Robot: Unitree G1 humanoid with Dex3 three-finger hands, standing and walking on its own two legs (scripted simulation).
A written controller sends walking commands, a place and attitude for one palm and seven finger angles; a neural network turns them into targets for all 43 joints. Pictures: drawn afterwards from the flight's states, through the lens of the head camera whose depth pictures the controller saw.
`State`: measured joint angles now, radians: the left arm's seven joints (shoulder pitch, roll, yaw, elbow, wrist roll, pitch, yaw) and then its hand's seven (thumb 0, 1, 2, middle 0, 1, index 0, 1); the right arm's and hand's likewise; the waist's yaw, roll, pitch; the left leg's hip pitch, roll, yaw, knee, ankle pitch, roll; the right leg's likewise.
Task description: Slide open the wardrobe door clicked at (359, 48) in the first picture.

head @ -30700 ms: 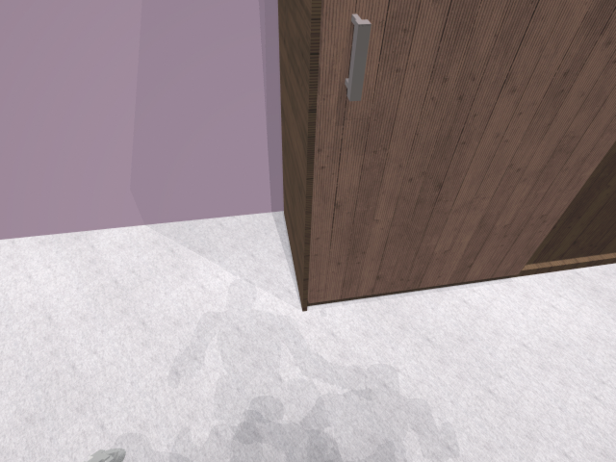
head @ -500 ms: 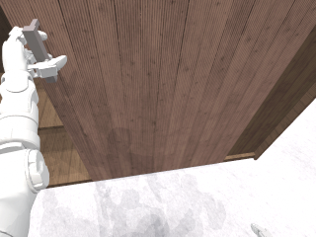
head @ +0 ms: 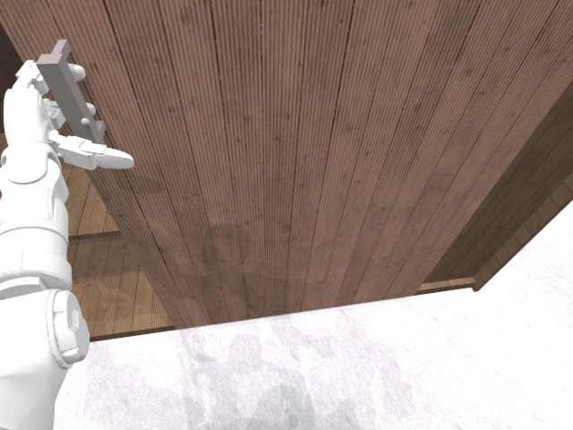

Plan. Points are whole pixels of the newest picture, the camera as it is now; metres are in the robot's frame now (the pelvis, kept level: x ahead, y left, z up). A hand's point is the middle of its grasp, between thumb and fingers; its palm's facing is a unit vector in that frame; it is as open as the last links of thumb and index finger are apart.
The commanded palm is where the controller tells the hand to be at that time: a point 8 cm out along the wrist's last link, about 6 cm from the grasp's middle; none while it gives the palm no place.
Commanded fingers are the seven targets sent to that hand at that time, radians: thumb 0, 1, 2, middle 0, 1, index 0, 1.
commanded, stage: slip the hand off the handle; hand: left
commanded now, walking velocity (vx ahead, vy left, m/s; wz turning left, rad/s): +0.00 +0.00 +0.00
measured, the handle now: (79, 101) +0.50 +0.28 +0.19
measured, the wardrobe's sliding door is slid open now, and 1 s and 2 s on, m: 0.57 0.57 0.57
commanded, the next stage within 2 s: draw the hand back to the body in 1.56 s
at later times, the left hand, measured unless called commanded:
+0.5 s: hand (7, 131) +0.44 +0.35 +0.19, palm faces +0.38 -0.91 -0.18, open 14.7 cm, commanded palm +0.41 +0.38 +0.19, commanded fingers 0.00 -0.55 0.20 -0.25 -1.15 -0.25 -1.15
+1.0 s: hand out of the picture +0.36 +0.35 +0.19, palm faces +0.42 -0.90 -0.15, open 14.7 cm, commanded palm +0.31 +0.38 +0.19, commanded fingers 0.00 -0.55 0.20 -0.25 -1.15 -0.25 -1.15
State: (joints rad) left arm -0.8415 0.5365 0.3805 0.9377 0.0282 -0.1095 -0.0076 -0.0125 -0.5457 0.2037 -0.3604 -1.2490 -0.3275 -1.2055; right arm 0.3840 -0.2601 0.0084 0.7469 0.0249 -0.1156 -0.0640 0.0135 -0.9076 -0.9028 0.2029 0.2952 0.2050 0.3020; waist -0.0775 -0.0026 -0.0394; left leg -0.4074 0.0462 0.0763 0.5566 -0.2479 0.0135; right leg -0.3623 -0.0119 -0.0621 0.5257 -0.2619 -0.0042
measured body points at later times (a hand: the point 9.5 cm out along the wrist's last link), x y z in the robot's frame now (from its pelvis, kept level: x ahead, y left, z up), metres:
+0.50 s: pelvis +0.01 +0.00 +0.00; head +0.05 +0.01 +0.45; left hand +0.41 +0.39 +0.20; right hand +0.07 -0.29 -0.10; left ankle +0.02 +0.11 -0.73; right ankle +0.00 -0.12 -0.73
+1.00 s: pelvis +0.01 +0.01 +0.00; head +0.01 +0.01 +0.45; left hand +0.33 +0.39 +0.20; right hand +0.14 -0.24 -0.09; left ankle +0.02 +0.11 -0.73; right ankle +0.00 -0.12 -0.73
